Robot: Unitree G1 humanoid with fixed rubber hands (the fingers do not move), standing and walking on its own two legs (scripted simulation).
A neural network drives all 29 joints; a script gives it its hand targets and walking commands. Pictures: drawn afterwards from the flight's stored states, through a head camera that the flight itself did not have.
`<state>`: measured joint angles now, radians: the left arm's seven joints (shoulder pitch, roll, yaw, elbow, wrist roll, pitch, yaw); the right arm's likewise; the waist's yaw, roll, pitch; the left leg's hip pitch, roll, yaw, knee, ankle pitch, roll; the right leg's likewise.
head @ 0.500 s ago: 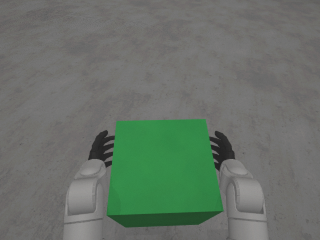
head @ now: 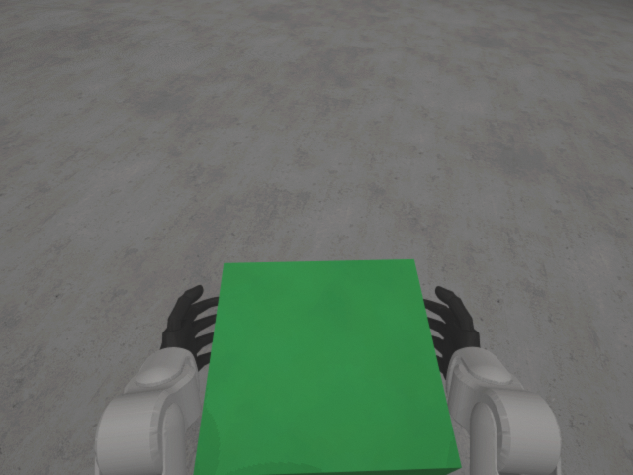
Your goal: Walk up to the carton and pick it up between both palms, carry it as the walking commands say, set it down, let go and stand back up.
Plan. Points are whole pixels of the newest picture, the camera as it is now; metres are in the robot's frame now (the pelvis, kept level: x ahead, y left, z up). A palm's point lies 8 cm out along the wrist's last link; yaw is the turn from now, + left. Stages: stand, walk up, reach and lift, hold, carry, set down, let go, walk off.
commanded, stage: carry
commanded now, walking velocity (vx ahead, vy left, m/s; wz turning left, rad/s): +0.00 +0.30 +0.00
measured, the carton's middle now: (321, 389) +0.24 +0.00 +0.03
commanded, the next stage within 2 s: none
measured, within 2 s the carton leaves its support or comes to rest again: neither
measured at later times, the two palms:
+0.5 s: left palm (4, 368) +0.22 +0.32 +0.11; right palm (307, 371) +0.22 +0.02 +0.11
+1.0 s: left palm out of the picture +0.20 +0.50 +0.11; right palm (121, 395) +0.20 +0.20 +0.10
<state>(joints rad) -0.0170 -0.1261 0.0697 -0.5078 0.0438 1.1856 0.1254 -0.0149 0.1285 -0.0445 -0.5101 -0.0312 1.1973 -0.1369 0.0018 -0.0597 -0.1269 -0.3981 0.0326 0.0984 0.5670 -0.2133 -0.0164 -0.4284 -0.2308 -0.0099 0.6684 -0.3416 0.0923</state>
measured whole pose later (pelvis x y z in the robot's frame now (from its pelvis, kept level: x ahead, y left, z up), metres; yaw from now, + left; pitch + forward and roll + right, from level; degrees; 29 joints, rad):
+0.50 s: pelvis -0.02 +0.17 +0.01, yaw +0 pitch +4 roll +3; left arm 0.00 -0.13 0.06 -0.51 0.04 1.15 0.13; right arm -0.02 0.13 -0.05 -0.53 -0.04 1.19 -0.14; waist 0.01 -0.03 -0.10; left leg -0.44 0.07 0.05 0.66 -0.34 -0.03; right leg -0.36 -0.23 -0.09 0.53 -0.22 0.10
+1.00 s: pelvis -0.04 +0.36 +0.02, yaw -1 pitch +3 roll +2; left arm 0.05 -0.13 0.05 -0.51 0.04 1.15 0.12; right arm 0.02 0.13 -0.03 -0.52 -0.04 1.19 -0.13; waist 0.01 0.02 -0.09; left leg -0.57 0.02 0.02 0.99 -0.31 -0.03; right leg -0.31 -0.14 -0.13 0.52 -0.25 0.03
